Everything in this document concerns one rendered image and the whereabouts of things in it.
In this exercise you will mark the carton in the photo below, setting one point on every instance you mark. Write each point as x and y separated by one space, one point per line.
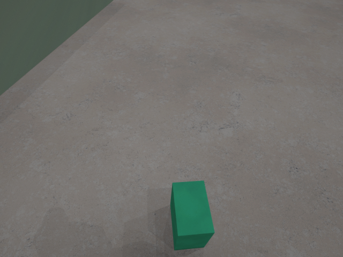
190 215

